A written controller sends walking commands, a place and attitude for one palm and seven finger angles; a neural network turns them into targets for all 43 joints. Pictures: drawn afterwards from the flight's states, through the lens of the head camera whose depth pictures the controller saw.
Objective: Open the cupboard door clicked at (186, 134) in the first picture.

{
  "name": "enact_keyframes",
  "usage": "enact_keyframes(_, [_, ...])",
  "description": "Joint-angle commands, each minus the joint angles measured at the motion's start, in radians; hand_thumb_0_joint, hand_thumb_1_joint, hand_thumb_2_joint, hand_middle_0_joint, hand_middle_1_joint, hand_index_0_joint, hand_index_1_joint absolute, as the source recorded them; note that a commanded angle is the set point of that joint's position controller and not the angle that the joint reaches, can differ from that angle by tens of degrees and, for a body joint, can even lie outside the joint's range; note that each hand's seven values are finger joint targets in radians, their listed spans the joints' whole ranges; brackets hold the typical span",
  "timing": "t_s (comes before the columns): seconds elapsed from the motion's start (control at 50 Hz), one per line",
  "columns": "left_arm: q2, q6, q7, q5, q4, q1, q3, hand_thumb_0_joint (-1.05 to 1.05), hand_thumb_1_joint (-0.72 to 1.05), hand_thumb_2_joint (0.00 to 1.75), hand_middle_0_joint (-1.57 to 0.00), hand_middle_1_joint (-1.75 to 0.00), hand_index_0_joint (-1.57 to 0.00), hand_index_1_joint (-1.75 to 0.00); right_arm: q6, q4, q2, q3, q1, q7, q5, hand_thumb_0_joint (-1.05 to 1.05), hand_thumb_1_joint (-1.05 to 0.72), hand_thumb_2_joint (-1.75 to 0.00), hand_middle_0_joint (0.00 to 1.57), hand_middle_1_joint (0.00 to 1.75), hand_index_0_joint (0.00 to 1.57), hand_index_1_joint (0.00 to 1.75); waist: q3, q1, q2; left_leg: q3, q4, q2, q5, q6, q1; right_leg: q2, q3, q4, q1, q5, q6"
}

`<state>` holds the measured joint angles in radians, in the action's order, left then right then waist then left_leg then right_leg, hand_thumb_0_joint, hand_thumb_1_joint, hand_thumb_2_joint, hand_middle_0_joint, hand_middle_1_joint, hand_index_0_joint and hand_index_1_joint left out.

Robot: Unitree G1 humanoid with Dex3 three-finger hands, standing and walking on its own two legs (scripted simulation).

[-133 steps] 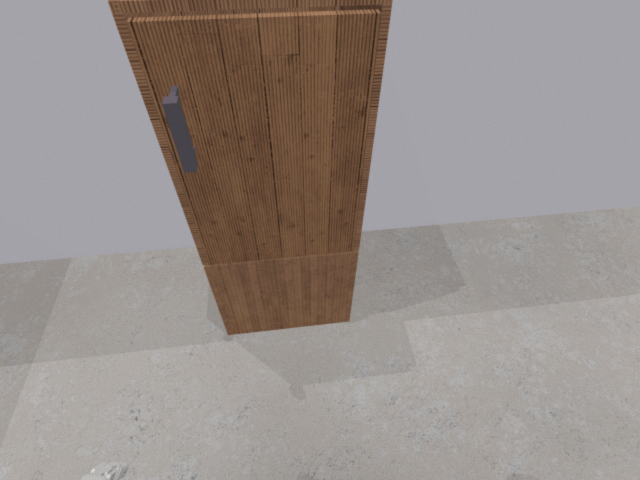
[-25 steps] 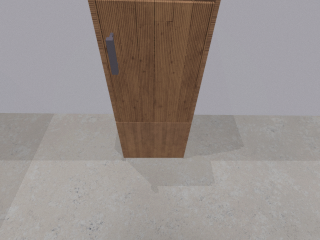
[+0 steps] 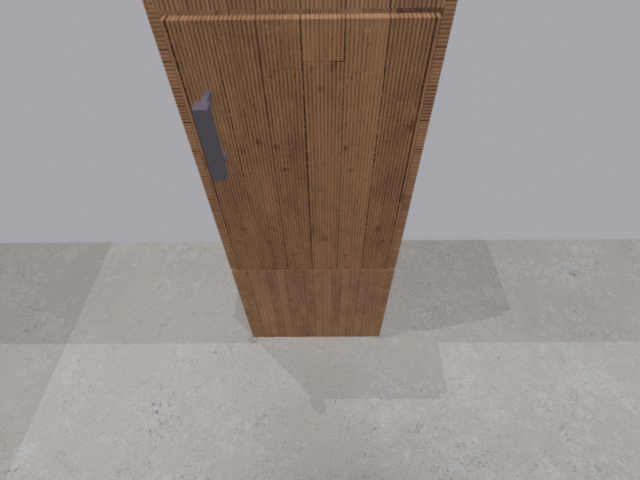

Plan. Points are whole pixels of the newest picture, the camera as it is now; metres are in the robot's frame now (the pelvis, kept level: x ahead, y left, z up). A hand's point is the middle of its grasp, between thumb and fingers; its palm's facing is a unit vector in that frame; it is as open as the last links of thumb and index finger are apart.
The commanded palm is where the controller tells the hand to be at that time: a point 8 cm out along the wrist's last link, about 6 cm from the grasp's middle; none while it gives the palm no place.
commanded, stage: come to a stop and stand still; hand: left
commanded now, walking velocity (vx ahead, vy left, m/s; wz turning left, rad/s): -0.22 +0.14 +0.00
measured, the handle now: (213, 136) +0.61 +0.20 +0.09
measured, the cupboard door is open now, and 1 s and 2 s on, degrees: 0 0 0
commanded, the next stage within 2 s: look again from close up in 0.90 s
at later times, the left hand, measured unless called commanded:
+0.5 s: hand out of the picture +0.06 +0.19 -0.17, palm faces +0.06 -0.97 -0.23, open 7.4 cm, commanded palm none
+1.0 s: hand out of the picture +0.03 +0.15 -0.17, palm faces +0.02 -0.98 -0.18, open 7.4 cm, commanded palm none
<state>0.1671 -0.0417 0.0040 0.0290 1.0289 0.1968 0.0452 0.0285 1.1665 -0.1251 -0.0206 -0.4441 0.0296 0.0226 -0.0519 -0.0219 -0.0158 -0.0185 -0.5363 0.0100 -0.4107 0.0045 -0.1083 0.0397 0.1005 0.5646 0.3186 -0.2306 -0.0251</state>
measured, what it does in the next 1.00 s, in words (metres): steps on the spot: left foot, then right foot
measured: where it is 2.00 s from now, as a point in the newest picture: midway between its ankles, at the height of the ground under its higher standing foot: outside the picture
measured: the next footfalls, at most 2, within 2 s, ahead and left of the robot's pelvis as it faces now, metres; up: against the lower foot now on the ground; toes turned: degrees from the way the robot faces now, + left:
left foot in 0.28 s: +0.10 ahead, +0.12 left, +0.00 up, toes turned +2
right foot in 0.56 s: +0.05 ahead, -0.12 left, +0.00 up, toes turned -3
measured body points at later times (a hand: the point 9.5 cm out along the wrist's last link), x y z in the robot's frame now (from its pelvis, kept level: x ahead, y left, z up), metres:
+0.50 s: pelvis +0.04 +0.00 +0.01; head +0.08 +0.01 +0.45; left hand +0.06 +0.25 -0.15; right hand +0.15 -0.23 -0.14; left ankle +0.08 +0.12 -0.73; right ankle +0.00 -0.11 -0.70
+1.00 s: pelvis +0.03 -0.02 +0.01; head +0.04 -0.01 +0.46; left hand +0.03 +0.20 -0.15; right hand -0.01 -0.24 -0.15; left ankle +0.07 +0.12 -0.73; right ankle +0.01 -0.12 -0.73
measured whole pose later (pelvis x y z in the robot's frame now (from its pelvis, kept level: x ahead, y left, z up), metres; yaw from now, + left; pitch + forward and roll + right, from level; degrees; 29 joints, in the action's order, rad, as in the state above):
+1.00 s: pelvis +0.03 -0.02 +0.01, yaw +0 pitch -1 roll -1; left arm 0.14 -0.01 -0.04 0.02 1.11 0.28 0.00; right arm -0.02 1.15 -0.16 -0.02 -0.31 0.02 0.02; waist -0.04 0.00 -0.01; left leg 0.03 -0.48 -0.07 -0.20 -0.03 -0.27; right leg -0.02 0.07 0.42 0.15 -0.25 -0.02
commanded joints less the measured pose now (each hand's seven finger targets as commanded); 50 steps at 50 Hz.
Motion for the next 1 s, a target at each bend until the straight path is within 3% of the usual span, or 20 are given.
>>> enact_keyframes(0.0, [0.190,-0.007,-0.028,-0.013,0.049,0.305,0.037,0.00,0.90,0.90,-0.20,-0.30,-0.20,-0.30,0.010,-0.096,-0.099,-0.026,0.064,0.002,-0.006,0.00,-0.90,-0.90,0.20,0.30,0.20,0.30,0.031,0.115,0.239,0.018,-0.505,-0.049,-0.185,0.020,-0.448,0.391,-0.525,-0.333,-0.305,0.077,-0.183])
enact_keyframes(0.04, [0.113,0.003,-0.045,-0.008,0.010,0.140,0.017,0.00,0.90,0.90,-0.20,-0.30,-0.20,-0.30,-0.006,-0.080,-0.062,-0.020,0.074,0.003,-0.009,0.00,-0.90,-0.90,0.20,0.30,0.20,0.30,-0.052,0.046,0.112,0.001,-0.483,-0.111,-0.084,0.001,-0.383,0.334,-0.335,-0.298,-0.145,0.288,-0.183])
enact_keyframes(0.08, [0.097,0.007,-0.048,-0.002,-0.008,0.086,0.008,0.00,0.90,0.90,-0.20,-0.30,-0.20,-0.30,-0.023,-0.065,-0.024,-0.011,0.062,0.003,-0.014,0.00,-0.90,-0.90,0.20,0.30,0.20,0.30,-0.020,0.016,0.098,0.038,-0.343,-0.097,-0.058,-0.017,-0.259,0.268,-0.173,-0.239,-0.076,0.554,-0.157])
enact_keyframes(0.18, [0.138,0.038,-0.055,-0.010,-0.021,0.094,0.025,0.00,0.90,0.90,-0.20,-0.30,-0.20,-0.30,-0.046,-0.094,-0.051,-0.026,0.095,0.002,-0.013,0.00,-0.90,-0.90,0.20,0.30,0.20,0.30,0.024,0.020,0.161,0.095,-0.113,-0.059,0.123,-0.033,-0.174,0.213,-0.127,-0.140,-0.100,0.584,-0.121])
enact_keyframes(0.22, [0.146,0.049,-0.053,-0.010,-0.033,0.079,0.030,0.00,0.90,0.90,-0.20,-0.30,-0.20,-0.30,-0.045,-0.101,-0.076,-0.037,0.082,0.001,-0.011,0.00,-0.90,-0.90,0.20,0.30,0.20,0.30,0.034,-0.001,0.127,0.096,0.012,-0.069,0.308,-0.028,-0.076,0.190,-0.115,-0.074,-0.048,0.486,-0.082])
enact_keyframes(0.24, [0.132,0.056,-0.051,-0.013,-0.047,0.080,0.031,0.00,0.90,0.90,-0.20,-0.30,-0.20,-0.30,-0.040,-0.108,-0.112,-0.043,0.084,0.002,-0.007,0.00,-0.90,-0.90,0.20,0.30,0.20,0.30,0.052,0.000,0.042,0.044,0.032,-0.131,0.558,-0.002,-0.013,0.137,-0.082,-0.021,-0.005,0.377,-0.037])
enact_keyframes(0.28, [0.079,0.063,-0.054,-0.017,-0.063,0.099,0.017,0.00,0.90,0.90,-0.20,-0.30,-0.20,-0.30,-0.034,-0.144,-0.195,-0.051,0.127,0.008,-0.003,0.00,-0.90,-0.90,0.20,0.30,0.20,0.30,0.067,0.011,-0.176,-0.129,0.142,-0.328,0.890,0.129,-0.046,0.003,0.004,0.157,-0.007,-0.099,0.041])
enact_keyframes(0.3, [0.079,0.069,-0.054,-0.019,-0.060,0.089,0.014,0.00,0.90,0.90,-0.20,-0.30,-0.20,-0.30,-0.030,-0.150,-0.199,-0.050,0.157,0.013,-0.002,0.00,-0.90,-0.90,0.20,0.30,0.20,0.30,0.065,0.011,-0.227,-0.181,0.198,-0.359,0.903,0.188,-0.064,-0.014,-0.037,0.301,0.017,-0.329,0.045])
enact_keyframes(0.4, [0.065,0.074,-0.041,-0.013,-0.042,0.118,0.011,0.00,0.90,0.90,-0.20,-0.30,-0.20,-0.30,-0.035,-0.193,-0.215,-0.055,0.269,0.017,0.004,0.00,-0.90,-0.90,0.20,0.30,0.20,0.30,0.116,0.026,-0.134,-0.091,0.149,-0.324,0.804,0.201,0.005,0.006,-0.093,0.338,0.058,-0.308,0.044])
enact_keyframes(0.5, [0.073,0.055,-0.039,-0.006,-0.022,0.194,0.000,0.00,0.90,0.90,-0.20,-0.30,-0.20,-0.30,-0.037,-0.190,-0.207,-0.061,0.281,0.004,-0.009,0.00,-0.90,-0.90,0.20,0.30,0.20,0.30,0.148,0.046,-0.068,-0.024,0.062,-0.233,0.555,0.103,-0.040,0.004,-0.056,-0.124,-0.131,0.003,0.048])
enact_keyframes(0.54, [0.165,0.038,-0.044,0.002,-0.034,0.135,0.005,0.00,0.90,0.90,-0.20,-0.30,-0.20,-0.30,-0.037,-0.204,-0.123,-0.048,0.272,-0.007,-0.023,0.00,-0.90,-0.90,0.20,0.30,0.20,0.30,0.079,0.009,0.179,0.072,-0.004,-0.092,0.216,-0.002,-0.179,0.194,-0.263,-0.222,-0.142,0.279,-0.018])
enact_keyframes(0.58, [0.171,0.034,-0.041,-0.002,-0.038,0.099,0.004,0.00,0.90,0.90,-0.20,-0.30,-0.20,-0.30,-0.058,-0.201,-0.106,-0.039,0.323,-0.009,-0.011,0.00,-0.90,-0.90,0.20,0.30,0.20,0.30,0.022,0.024,0.241,0.057,-0.065,-0.060,0.027,-0.018,-0.159,0.232,-0.308,-0.267,-0.019,0.227,-0.095])
enact_keyframes(0.64, [0.138,0.031,-0.042,-0.011,-0.023,0.060,-0.010,0.00,0.90,0.90,-0.20,-0.30,-0.20,-0.30,-0.047,-0.145,-0.101,-0.028,0.243,-0.007,-0.013,0.00,-0.90,-0.90,0.20,0.30,0.20,0.30,0.026,-0.011,0.132,0.038,0.030,-0.080,0.226,-0.010,-0.079,0.163,-0.215,-0.208,-0.025,0.229,-0.064])
enact_keyframes(0.68, [0.122,0.030,-0.041,-0.015,-0.018,0.073,-0.013,0.00,0.90,0.90,-0.20,-0.30,-0.20,-0.30,-0.034,-0.120,-0.122,-0.023,0.223,-0.003,-0.012,0.00,-0.90,-0.90,0.20,0.30,0.20,0.30,0.030,0.004,0.081,0.011,0.107,-0.115,0.332,-0.003,-0.043,0.097,-0.168,-0.201,-0.038,0.139,-0.011])
enact_keyframes(0.74, [0.117,0.041,-0.039,-0.015,0.009,0.088,-0.013,0.00,0.90,0.90,-0.20,-0.30,-0.20,-0.30,-0.036,-0.092,-0.112,-0.016,0.227,-0.005,-0.011,0.00,-0.90,-0.90,0.20,0.30,0.20,0.30,-0.064,0.018,0.032,0.004,0.151,-0.110,0.213,-0.006,-0.090,0.081,-0.174,-0.288,0.002,-0.133,0.002])
enact_keyframes(0.86, [0.100,0.039,-0.037,-0.020,0.045,0.118,-0.015,0.00,0.90,0.90,-0.20,-0.30,-0.20,-0.30,-0.030,-0.053,-0.105,-0.005,0.163,0.000,-0.007,0.00,-0.90,-0.90,0.20,0.30,0.20,0.30,-0.052,0.023,0.015,0.009,0.176,-0.105,0.205,-0.007,-0.093,0.075,-0.170,-0.313,-0.038,-0.153,-0.001])
enact_keyframes(0.92, [0.092,0.036,-0.036,-0.021,0.054,0.132,-0.016,0.00,0.90,0.90,-0.20,-0.30,-0.20,-0.30,-0.024,-0.040,-0.099,-0.003,0.135,0.003,-0.008,0.00,-0.90,-0.90,0.20,0.30,0.20,0.30,-0.031,0.027,0.023,0.005,0.182,-0.112,0.228,-0.004,-0.091,0.072,-0.157,-0.307,-0.072,-0.108,-0.002])
enact_keyframes(0.94, [0.094,0.002,-0.079,-0.001,0.069,0.213,-0.028,0.00,0.90,0.90,-0.20,-0.30,-0.20,-0.30,-0.005,-0.113,-0.128,0.002,0.225,-0.007,-0.010,0.00,-0.90,-0.90,0.20,0.30,0.20,0.30,-0.067,0.061,0.002,0.046,-0.057,-0.102,0.250,-0.034,-0.185,0.143,-0.243,-0.258,-0.073,0.424,0.024])
enact_keyframes(0.96, [0.155,-0.009,-0.070,-0.008,0.022,0.158,-0.023,0.00,0.90,0.90,-0.20,-0.30,-0.20,-0.30,-0.018,-0.139,-0.068,0.005,0.146,-0.016,-0.013,0.00,-0.90,-0.90,0.20,0.30,0.20,0.30,0.012,-0.009,0.024,0.032,-0.073,-0.081,0.083,-0.016,-0.173,0.199,-0.253,-0.268,-0.077,0.242,-0.035])
enact_keyframes(0.98, [0.150,-0.010,-0.064,-0.008,-0.001,0.108,-0.022,0.00,0.90,0.90,-0.20,-0.30,-0.20,-0.30,-0.021,-0.133,-0.078,0.001,0.097,-0.020,-0.010,0.00,-0.90,-0.90,0.20,0.30,0.20,0.30,0.051,-0.028,0.018,0.044,-0.067,-0.079,0.093,-0.015,-0.137,0.171,-0.216,-0.262,-0.038,0.023,-0.069])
